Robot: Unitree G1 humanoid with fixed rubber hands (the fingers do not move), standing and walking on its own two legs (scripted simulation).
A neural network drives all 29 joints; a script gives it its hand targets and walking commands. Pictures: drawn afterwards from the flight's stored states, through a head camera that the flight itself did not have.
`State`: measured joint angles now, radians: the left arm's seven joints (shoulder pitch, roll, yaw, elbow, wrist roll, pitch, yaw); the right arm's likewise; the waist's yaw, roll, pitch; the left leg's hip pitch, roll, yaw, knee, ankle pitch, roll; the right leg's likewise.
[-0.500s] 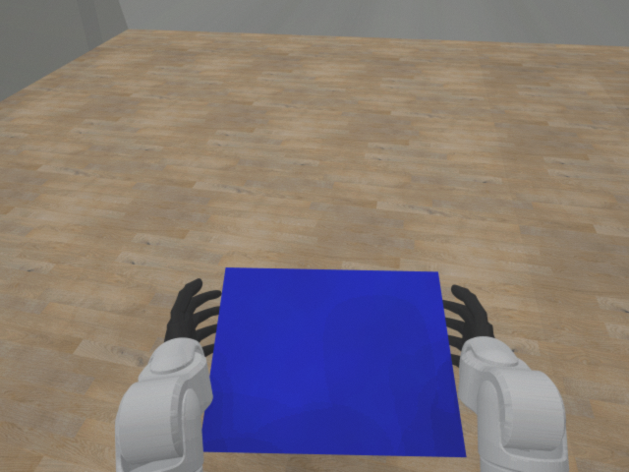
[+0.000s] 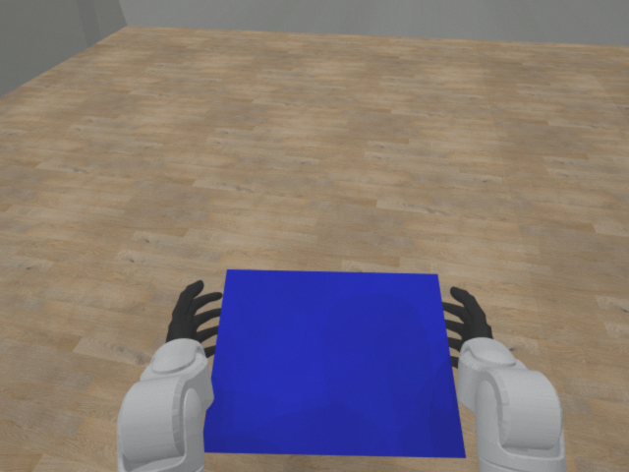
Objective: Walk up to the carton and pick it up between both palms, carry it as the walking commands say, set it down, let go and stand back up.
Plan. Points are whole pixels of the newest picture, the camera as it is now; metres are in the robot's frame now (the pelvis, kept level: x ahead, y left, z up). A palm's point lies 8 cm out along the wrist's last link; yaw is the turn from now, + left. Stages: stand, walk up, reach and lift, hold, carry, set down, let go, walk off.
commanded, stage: hold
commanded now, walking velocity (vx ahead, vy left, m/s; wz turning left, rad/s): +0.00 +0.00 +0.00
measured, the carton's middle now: (327, 373) +0.26 +0.00 +0.00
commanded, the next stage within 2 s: set down in 0.90 s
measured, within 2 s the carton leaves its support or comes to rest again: neither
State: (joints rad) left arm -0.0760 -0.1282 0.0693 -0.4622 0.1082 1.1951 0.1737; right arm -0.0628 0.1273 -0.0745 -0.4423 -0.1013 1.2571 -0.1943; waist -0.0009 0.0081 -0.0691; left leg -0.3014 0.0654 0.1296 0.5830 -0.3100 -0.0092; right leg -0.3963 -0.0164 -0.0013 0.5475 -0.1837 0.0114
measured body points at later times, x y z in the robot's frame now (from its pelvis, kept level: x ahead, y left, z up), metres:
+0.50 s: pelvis +0.00 +0.01 +0.01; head -0.04 -0.01 +0.46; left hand +0.29 +0.18 +0.05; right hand +0.30 -0.15 +0.04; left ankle +0.00 +0.11 -0.73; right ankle +0.06 -0.12 -0.73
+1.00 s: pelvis +0.00 +0.00 +0.01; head -0.05 -0.01 +0.46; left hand +0.30 +0.18 +0.06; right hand +0.31 -0.15 +0.04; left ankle +0.00 +0.11 -0.73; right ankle +0.06 -0.12 -0.73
